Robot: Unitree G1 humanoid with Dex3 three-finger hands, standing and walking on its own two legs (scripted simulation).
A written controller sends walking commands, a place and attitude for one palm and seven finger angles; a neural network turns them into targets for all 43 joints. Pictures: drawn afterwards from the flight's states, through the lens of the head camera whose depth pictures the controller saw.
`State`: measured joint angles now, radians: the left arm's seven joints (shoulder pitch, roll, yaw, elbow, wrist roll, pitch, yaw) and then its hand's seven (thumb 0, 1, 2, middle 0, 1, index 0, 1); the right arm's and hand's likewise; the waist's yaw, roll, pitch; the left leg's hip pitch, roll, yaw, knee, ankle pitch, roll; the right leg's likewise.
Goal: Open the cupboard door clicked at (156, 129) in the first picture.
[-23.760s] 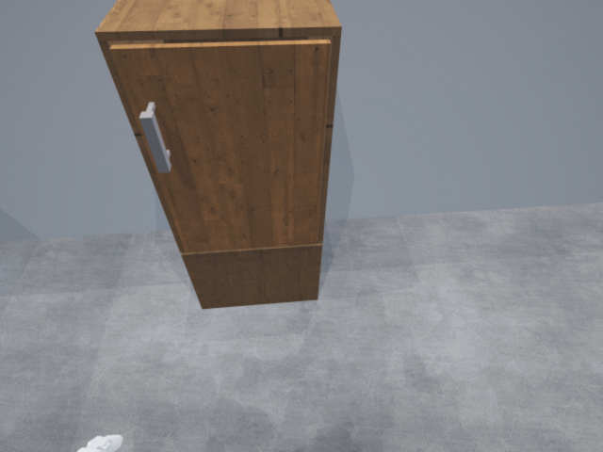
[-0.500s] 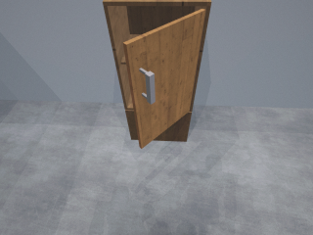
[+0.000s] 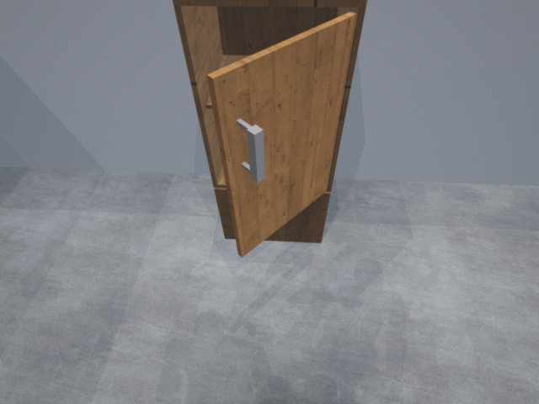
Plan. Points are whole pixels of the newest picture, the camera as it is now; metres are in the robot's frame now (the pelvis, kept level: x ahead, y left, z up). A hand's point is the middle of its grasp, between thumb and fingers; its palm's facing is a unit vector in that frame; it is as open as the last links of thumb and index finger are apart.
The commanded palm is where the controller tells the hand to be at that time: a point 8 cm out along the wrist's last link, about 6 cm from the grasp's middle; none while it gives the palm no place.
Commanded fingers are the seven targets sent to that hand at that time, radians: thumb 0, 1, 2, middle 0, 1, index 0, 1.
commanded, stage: look to check the result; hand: left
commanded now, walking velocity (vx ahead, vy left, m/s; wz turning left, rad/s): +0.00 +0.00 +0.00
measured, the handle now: (250, 150) +0.59 +0.08 +0.02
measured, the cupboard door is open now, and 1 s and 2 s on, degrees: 47 47 47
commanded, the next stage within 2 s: walk to a spot facing it in 0.26 s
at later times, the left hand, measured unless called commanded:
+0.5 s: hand out of the picture +0.05 +0.19 -0.17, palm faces +0.02 -0.97 -0.25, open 7.4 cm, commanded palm none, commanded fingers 0.00 0.90 0.90 -0.20 -0.30 -0.20 -0.30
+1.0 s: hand out of the picture +0.12 +0.16 -0.17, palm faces -0.18 -0.93 -0.30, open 7.4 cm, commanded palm none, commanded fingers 0.00 0.90 0.90 -0.20 -0.30 -0.20 -0.30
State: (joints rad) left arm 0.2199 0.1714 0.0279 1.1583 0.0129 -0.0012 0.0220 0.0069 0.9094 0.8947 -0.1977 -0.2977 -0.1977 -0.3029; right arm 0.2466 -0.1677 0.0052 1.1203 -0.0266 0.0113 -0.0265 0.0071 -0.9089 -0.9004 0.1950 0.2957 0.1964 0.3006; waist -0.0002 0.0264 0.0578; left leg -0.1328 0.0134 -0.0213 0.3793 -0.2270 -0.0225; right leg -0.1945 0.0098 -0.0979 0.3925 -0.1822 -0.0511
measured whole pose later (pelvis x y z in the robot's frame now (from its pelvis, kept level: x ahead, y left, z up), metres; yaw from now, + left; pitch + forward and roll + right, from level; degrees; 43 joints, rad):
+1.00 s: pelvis +0.00 -0.04 -0.02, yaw -14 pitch +1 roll +1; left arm 0.15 0.21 0.09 0.97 0.02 0.03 -0.01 0.01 0.91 0.89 -0.20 -0.30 -0.20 -0.30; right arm 0.22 -0.23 -0.06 0.99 -0.02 0.06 -0.04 0.01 -0.91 -0.90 0.20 0.30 0.20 0.30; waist 0.00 0.05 0.12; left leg -0.34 0.10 0.06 0.95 -0.52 -0.05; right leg -0.31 0.02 -0.01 0.65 -0.34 -0.06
